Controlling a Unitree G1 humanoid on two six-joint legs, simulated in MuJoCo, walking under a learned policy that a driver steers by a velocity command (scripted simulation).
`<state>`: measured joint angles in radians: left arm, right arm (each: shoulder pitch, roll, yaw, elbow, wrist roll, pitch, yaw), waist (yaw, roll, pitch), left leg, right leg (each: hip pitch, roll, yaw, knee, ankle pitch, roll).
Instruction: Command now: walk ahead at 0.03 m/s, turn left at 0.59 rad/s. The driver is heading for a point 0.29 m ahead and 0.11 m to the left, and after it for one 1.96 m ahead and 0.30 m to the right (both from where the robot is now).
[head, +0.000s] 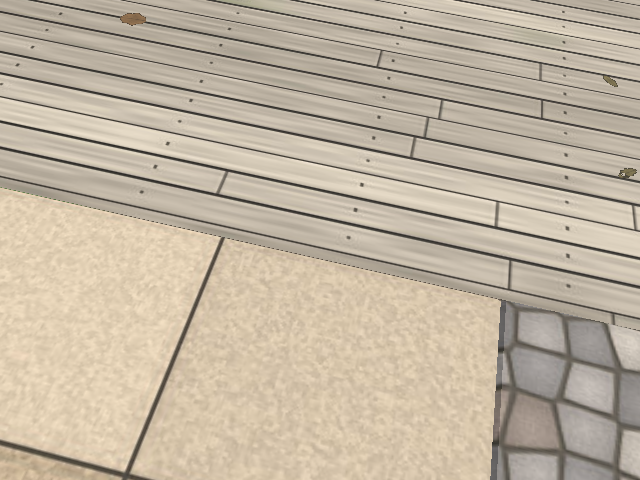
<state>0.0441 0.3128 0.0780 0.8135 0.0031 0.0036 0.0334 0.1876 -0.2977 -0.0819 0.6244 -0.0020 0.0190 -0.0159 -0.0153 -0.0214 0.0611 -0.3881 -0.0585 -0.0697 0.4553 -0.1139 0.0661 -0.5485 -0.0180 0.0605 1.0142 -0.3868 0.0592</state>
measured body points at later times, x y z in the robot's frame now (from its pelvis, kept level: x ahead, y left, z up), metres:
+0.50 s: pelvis +0.08 -0.02 +0.01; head +0.09 -0.04 +0.46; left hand +0.02 +0.27 -0.10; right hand +0.33 -0.23 -0.08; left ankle +0.11 +0.16 -0.66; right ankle +0.04 -0.16 -0.74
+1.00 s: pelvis +0.18 +0.08 +0.00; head +0.22 +0.09 +0.45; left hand +0.24 +0.38 -0.11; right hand +0.38 -0.15 -0.10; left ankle +0.18 +0.19 -0.74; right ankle +0.26 -0.04 -0.69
